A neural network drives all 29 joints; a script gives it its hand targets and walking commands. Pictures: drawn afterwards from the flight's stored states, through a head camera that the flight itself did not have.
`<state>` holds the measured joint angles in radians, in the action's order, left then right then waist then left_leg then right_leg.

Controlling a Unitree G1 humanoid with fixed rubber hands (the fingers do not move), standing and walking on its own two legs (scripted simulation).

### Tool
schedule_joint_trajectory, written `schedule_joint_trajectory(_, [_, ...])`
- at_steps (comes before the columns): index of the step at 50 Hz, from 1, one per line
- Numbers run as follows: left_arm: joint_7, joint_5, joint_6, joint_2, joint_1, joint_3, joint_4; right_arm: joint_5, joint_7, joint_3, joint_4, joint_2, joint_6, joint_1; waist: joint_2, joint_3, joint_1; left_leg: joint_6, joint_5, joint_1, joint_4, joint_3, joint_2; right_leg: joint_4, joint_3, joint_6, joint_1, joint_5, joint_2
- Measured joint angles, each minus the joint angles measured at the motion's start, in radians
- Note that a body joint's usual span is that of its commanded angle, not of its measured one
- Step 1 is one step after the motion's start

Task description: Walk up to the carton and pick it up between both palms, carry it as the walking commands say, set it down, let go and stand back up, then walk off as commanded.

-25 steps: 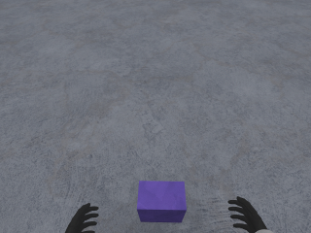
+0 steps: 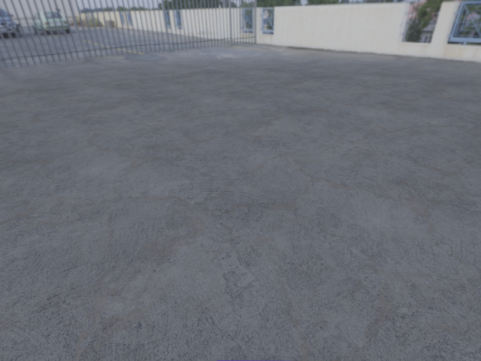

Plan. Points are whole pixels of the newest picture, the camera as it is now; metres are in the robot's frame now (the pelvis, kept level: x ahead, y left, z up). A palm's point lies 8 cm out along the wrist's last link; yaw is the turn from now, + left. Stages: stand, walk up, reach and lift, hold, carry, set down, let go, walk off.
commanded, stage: stand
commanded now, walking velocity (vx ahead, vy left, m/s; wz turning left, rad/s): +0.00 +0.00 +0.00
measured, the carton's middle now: out of the picture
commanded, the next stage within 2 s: walk off in 1.48 s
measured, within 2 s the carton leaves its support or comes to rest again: neither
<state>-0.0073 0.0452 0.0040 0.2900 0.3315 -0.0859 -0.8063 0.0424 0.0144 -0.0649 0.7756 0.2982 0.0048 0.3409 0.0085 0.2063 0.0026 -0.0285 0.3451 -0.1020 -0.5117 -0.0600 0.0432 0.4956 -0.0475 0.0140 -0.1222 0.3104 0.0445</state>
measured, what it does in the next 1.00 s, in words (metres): shifts its weight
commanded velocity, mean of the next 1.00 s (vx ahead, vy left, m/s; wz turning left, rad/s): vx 0.00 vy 0.00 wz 0.00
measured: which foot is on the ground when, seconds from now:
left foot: down 0.00-1.00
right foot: down 0.00-1.00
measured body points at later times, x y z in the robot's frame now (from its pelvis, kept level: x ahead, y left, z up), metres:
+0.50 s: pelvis -0.07 +0.00 +0.00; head -0.15 +0.00 +0.44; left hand -0.04 +0.28 -0.13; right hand -0.04 -0.29 -0.13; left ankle -0.04 +0.10 -0.74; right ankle -0.02 -0.11 -0.74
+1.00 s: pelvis -0.09 +0.01 +0.00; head -0.14 +0.01 +0.44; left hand -0.06 +0.29 -0.14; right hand -0.06 -0.28 -0.14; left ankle -0.04 +0.10 -0.74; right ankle -0.02 -0.11 -0.74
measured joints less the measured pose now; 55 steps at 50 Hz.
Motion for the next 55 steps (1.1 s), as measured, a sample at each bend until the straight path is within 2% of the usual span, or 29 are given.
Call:
schedule_joint_trajectory(17, [0.014, -0.011, -0.032, 0.007, 0.065, 0.02, -0.083, -0.001, -0.024, 0.037, 0.123, -0.002, -0.041, 0.042, -0.011, -0.056, -0.015, 0.002, -0.089, -0.056, 0.021, 0.025, 0.004, 0.001, -0.022, -0.002, -0.071, -0.086, -0.005])
schedule_joint_trajectory(30, [0.013, -0.012, -0.028, 0.008, 0.069, 0.034, -0.137, -0.006, -0.022, 0.034, 0.201, 0.022, -0.034, 0.05, -0.01, -0.093, -0.017, 0.0, -0.1, -0.116, -0.028, 0.022, 0.0, 0.023, -0.016, 0.002, -0.117, -0.102, 0.001])
schedule_joint_trajectory(39, [0.015, -0.018, -0.018, 0.005, 0.051, 0.037, -0.171, -0.008, -0.017, 0.041, 0.233, 0.009, -0.034, 0.034, -0.015, -0.117, -0.017, -0.007, -0.08, -0.122, -0.034, 0.035, 0.005, 0.035, -0.029, -0.004, -0.13, -0.091, -0.003])
schedule_joint_trajectory(43, [0.016, -0.02, -0.026, -0.001, 0.035, 0.042, -0.183, -0.014, -0.014, 0.043, 0.24, 0.008, -0.038, 0.016, -0.009, -0.141, -0.018, -0.006, -0.12, -0.118, -0.027, 0.038, 0.005, 0.026, -0.032, -0.01, -0.125, -0.127, -0.004])
schedule_joint_trajectory(55, [0.01, -0.02, -0.022, -0.004, -0.009, 0.046, -0.221, -0.021, -0.015, 0.037, 0.263, 0.012, -0.038, -0.042, -0.006, -0.158, -0.014, -0.011, -0.119, -0.1, -0.008, 0.041, 0.01, 0.01, -0.035, -0.017, -0.109, -0.126, -0.01])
